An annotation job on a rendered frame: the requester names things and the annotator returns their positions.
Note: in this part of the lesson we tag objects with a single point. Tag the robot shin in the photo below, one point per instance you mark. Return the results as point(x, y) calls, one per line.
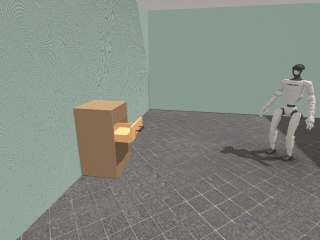
point(289, 145)
point(272, 140)

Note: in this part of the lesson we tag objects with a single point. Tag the left robot hand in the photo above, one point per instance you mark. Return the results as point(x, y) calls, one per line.
point(310, 122)

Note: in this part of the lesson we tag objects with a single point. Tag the robot right forearm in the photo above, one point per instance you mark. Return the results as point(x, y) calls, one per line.
point(268, 104)

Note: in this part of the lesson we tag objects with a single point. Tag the right robot shin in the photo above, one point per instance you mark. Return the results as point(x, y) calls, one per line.
point(272, 140)

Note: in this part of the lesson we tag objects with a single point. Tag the robot right upper arm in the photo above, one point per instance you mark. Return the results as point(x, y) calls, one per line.
point(281, 87)

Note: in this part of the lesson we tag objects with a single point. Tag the right robot hand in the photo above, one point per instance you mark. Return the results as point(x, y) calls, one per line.
point(263, 111)

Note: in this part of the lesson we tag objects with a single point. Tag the left robot shin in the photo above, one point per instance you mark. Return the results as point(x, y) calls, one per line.
point(289, 145)

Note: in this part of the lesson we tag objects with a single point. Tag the robot left upper arm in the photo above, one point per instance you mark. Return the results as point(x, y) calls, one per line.
point(310, 90)

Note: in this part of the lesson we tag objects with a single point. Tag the cabinet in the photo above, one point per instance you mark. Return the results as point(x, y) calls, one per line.
point(100, 155)

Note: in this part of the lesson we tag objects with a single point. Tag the drawer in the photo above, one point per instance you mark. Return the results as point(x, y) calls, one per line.
point(126, 132)

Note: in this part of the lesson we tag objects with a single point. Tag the robot left forearm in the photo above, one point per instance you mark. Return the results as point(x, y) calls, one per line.
point(311, 108)

